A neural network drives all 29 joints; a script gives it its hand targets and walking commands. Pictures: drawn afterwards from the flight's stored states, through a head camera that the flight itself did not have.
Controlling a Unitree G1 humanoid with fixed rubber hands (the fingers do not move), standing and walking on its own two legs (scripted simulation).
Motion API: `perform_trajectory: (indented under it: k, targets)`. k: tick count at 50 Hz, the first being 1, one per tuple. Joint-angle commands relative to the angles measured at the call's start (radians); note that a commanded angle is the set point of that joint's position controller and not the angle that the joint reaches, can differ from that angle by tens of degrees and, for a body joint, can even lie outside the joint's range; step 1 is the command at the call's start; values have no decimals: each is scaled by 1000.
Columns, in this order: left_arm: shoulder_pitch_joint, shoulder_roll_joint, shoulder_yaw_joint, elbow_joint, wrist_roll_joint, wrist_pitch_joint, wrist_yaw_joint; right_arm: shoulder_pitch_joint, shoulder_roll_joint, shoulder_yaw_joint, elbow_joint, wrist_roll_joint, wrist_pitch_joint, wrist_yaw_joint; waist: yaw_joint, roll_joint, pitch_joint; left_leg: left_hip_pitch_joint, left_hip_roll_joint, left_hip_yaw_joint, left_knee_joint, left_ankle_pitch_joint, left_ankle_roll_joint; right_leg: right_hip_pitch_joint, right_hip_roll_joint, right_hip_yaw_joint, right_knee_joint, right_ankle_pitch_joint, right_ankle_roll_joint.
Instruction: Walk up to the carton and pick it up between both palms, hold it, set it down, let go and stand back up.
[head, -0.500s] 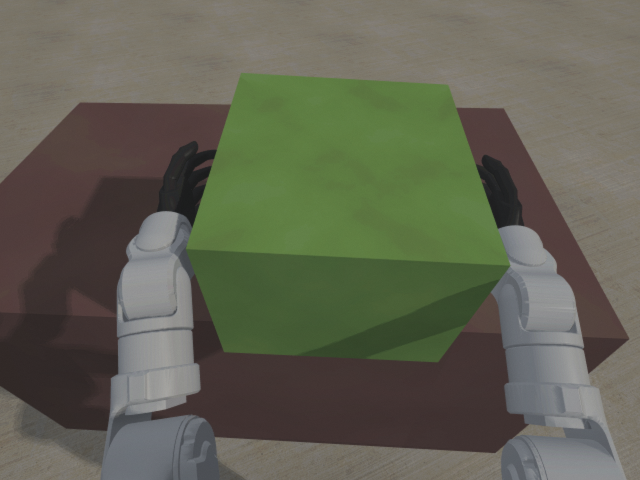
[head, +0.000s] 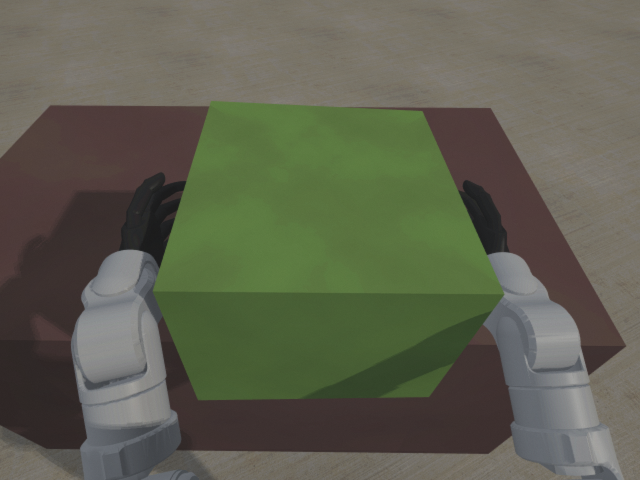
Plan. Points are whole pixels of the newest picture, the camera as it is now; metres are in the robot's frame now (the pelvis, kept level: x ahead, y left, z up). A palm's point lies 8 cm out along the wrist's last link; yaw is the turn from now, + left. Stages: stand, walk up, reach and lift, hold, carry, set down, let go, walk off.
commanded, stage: reach and lift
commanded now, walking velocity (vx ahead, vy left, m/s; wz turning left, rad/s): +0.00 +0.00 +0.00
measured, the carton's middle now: (317, 245) +0.37 +0.00 +0.12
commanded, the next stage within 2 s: hold in 0.58 s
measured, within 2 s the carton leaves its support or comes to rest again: neither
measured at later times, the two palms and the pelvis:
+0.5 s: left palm (128, 221) +0.34 +0.19 +0.21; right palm (486, 204) +0.35 -0.18 +0.20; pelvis -0.01 -0.01 +0.00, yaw -1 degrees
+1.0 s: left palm (133, 207) +0.34 +0.18 +0.22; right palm (500, 201) +0.34 -0.19 +0.21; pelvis -0.01 +0.00 +0.00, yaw -2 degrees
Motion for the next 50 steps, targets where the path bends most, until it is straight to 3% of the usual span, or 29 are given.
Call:
perform_trajectory:
  k: [1,6,9,17,21,25,30,34,40,43,47,50]
  targets:
    - [-499,-244,-403,-147,-149,-36,-104,-651,266,303,-349,97,-87,118,33,21,-455,144,-19,37,102,380,-46,255,58,-2,99,320,41]
    - [-468,-200,-222,84,-46,59,-144,-587,175,177,-65,46,-19,116,51,-8,-127,32,-14,57,31,93,-23,191,54,3,54,65,53]
    - [-550,-210,-202,117,-36,80,-161,-655,168,148,-9,43,1,122,48,-9,-123,28,-12,64,37,37,-14,140,61,0,63,-15,53]
    - [-790,-286,-354,-2,-135,-4,-130,-909,315,227,-154,88,-49,129,40,25,-457,71,-12,55,79,136,7,157,50,11,126,97,59]
    - [-822,-298,-417,-47,-166,-28,-112,-927,351,259,-183,89,-56,128,27,44,-594,135,-15,45,105,232,3,179,51,8,139,191,55]
    - [-722,-261,-367,1,-134,7,-133,-830,316,248,-118,78,-21,110,21,33,-511,128,-22,44,101,276,-10,236,52,10,121,273,62]
    - [-597,-189,-242,81,-69,96,-204,-684,236,190,0,68,54,67,5,20,-236,48,-30,50,55,227,-26,290,52,22,73,280,73]
    - [-637,-189,-233,21,-70,129,-228,-704,217,186,-34,101,80,48,8,22,-195,16,-31,53,52,232,-37,295,60,30,83,266,66]
    - [-765,-229,-326,-106,-133,89,-180,-868,269,242,-224,160,39,63,32,37,-411,79,-21,49,95,299,-35,253,65,25,129,249,57]
    - [-801,-258,-369,-137,-161,70,-144,-923,303,271,-268,174,19,81,40,27,-530,131,-13,43,117,307,-26,222,65,18,144,229,55]
    - [-778,-265,-376,-97,-156,78,-117,-918,302,280,-242,164,23,94,45,22,-564,168,-11,39,126,310,-17,203,63,16,142,237,60]
    - [-719,-235,-320,-22,-123,108,-133,-851,273,253,-142,141,50,86,40,3,-458,141,-13,43,109,273,-14,218,62,19,126,242,68]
